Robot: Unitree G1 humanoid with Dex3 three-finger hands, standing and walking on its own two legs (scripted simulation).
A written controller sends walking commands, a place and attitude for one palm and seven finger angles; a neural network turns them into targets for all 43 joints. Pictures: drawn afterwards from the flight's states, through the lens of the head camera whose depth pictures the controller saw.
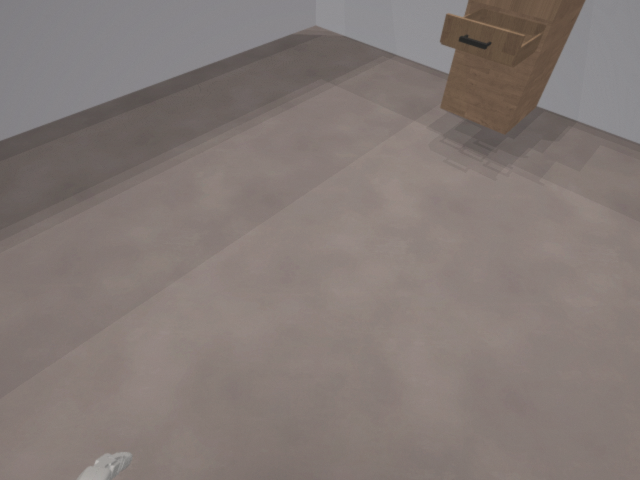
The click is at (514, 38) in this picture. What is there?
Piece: drawer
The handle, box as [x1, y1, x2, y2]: [459, 35, 491, 48]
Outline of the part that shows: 459,38 460,41 482,48 485,48 491,42 480,42 468,38 467,35 460,36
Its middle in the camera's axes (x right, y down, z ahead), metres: +0.73 -0.93 +1.82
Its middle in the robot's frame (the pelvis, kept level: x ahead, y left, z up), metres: +1.99 -0.64 -0.23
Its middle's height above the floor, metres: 0.54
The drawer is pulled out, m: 0.26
